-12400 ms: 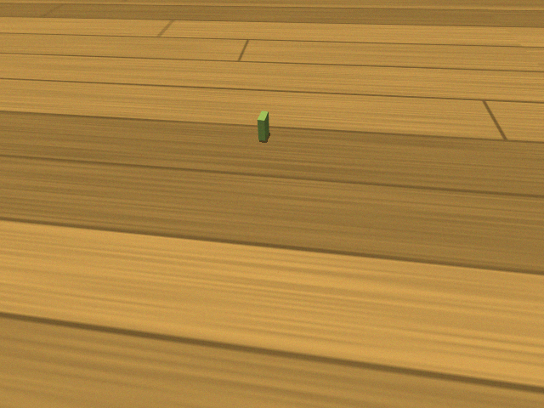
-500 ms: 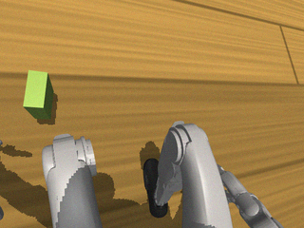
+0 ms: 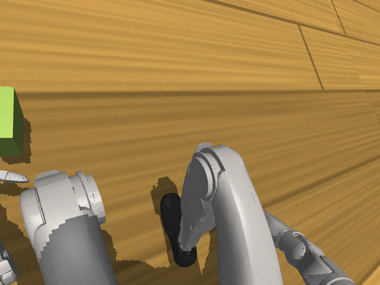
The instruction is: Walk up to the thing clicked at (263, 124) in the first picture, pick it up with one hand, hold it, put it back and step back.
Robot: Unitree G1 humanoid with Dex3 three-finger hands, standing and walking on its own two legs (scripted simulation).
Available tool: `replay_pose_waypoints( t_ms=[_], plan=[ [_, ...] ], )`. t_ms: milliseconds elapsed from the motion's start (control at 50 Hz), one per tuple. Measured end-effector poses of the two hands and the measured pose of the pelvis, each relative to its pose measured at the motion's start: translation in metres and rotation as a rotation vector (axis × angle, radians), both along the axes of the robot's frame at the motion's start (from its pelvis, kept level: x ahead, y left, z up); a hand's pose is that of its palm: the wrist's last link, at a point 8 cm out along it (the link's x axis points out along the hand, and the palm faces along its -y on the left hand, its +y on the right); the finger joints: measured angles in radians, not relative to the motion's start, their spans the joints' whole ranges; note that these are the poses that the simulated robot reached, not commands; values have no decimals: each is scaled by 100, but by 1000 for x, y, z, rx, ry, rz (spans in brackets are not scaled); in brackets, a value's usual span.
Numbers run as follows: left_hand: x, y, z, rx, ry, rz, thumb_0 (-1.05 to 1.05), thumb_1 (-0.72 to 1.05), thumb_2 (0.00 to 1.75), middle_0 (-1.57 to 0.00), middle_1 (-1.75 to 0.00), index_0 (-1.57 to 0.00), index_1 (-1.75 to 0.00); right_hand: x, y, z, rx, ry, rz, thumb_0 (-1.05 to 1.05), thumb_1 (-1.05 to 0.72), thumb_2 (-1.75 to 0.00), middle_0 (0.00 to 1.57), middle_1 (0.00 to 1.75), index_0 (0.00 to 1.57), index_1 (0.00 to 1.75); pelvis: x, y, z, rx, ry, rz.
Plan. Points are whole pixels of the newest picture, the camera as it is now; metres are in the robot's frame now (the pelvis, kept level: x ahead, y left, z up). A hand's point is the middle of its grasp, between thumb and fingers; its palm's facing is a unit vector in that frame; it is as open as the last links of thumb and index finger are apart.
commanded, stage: close in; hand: left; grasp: from the side
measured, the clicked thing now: (5, 125) +0.45 +0.28 -0.21
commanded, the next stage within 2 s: rest palm in 0.20 s
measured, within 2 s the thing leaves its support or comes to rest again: neither
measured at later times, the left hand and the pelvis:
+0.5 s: hand (6, 138) +0.42 +0.27 -0.18, palm faces +0.31 -0.95 +0.00, open 16.7 cm; pelvis +0.00 +0.01 +0.00, yaw -2 degrees
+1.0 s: hand (8, 132) +0.43 +0.27 -0.19, palm faces +0.32 -0.95 -0.02, open 11.3 cm; pelvis +0.00 +0.01 +0.00, yaw -3 degrees
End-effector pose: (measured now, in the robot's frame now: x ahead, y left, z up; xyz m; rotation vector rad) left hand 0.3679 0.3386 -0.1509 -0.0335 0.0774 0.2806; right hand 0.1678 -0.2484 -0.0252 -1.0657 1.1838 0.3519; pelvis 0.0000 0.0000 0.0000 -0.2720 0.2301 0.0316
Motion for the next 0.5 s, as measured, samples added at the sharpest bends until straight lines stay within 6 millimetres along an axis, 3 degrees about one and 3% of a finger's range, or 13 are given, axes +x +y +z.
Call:
replay_pose_waypoints(
  t_ms=[320,500],
  plan=[
    [10,-23,-17,5,-16,31,-2,-54,14,-3,-12,-3,-11,-7,8,5,-43,44,38,0,-92,-90,21,30,21,30,-2,3,-2,-25,-33,-16],
    [12,-26,-26,28,-2,31,-2,-39,20,-3,-11,-2,-12,-8,12,5,-57,78,47,0,-91,-90,21,30,21,30,-1,5,-1,-41,-31,-21]
  ],
)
